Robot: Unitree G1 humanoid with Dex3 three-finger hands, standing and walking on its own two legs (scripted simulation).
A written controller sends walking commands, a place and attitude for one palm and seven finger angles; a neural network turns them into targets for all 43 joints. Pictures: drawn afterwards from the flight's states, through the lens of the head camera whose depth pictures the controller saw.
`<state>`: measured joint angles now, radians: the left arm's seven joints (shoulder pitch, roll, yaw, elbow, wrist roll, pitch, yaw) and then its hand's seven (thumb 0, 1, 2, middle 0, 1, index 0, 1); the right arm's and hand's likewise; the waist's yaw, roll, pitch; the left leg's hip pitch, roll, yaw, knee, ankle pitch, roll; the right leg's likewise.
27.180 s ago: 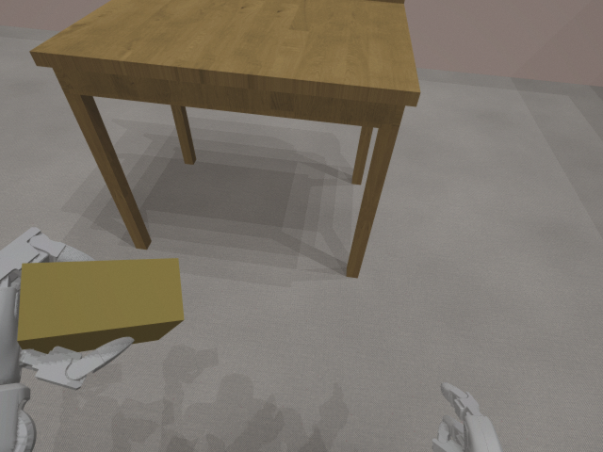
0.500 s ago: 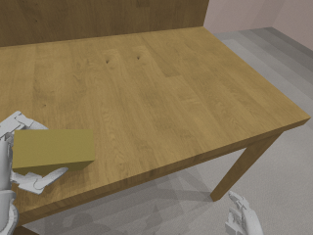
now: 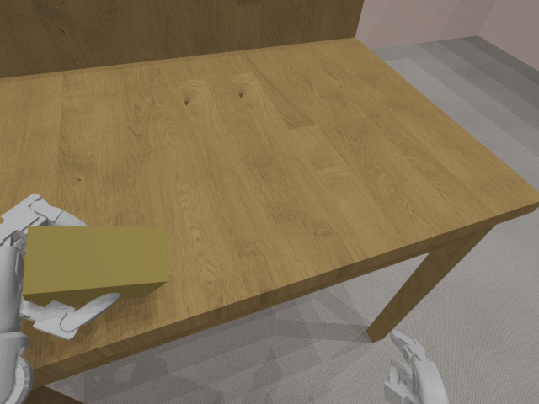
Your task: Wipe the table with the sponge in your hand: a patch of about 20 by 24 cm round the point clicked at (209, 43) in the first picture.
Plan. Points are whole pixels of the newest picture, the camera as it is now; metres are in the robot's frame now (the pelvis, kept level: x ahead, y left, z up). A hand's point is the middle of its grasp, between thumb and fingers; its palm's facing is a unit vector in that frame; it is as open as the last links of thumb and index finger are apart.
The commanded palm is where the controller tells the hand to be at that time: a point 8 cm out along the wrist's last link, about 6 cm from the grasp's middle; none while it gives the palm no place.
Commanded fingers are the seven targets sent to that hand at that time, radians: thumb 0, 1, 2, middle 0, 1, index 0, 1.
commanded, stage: look again from close up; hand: left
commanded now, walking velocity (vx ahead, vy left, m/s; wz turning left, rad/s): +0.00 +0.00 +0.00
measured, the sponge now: (117, 267) +0.23 +0.21 +0.13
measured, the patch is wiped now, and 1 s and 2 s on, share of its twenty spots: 0.00 0.00 0.00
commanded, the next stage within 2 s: shuffle to correct the standing spot in 0.02 s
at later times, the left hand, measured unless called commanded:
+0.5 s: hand (108, 263) +0.22 +0.20 +0.16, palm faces +0.37 -0.86 -0.36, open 10.1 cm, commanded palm +0.16 +0.24 +0.17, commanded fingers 0.00 0.10 1.30 -1.20 -1.60 -1.20 -1.60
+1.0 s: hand (155, 248) +0.24 +0.16 +0.16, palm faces +0.34 -0.85 -0.41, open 10.1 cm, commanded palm +0.18 +0.20 +0.17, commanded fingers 0.00 0.10 1.30 -1.20 -1.60 -1.20 -1.60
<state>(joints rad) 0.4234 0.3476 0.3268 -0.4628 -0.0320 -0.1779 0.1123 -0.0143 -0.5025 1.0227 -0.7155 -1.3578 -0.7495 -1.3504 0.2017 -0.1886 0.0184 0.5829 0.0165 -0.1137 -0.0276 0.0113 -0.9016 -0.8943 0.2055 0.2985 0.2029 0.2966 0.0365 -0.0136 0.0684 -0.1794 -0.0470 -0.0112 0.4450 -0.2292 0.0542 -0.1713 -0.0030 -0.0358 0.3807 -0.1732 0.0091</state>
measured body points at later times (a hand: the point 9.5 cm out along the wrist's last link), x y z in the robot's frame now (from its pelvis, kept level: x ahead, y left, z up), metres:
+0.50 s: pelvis +0.00 -0.04 +0.00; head +0.02 -0.02 +0.45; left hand +0.19 +0.25 +0.18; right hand +0.18 -0.26 -0.07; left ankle +0.01 +0.08 -0.74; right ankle +0.02 -0.13 -0.74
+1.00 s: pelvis +0.02 -0.08 -0.01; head +0.05 -0.07 +0.44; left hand +0.22 +0.20 +0.19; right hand +0.20 -0.32 -0.09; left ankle +0.01 +0.08 -0.74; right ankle +0.02 -0.13 -0.74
